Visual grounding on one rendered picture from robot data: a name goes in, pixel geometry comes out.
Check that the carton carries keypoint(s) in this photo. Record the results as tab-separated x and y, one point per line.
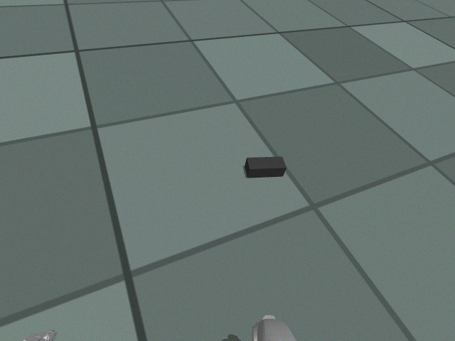
262	167

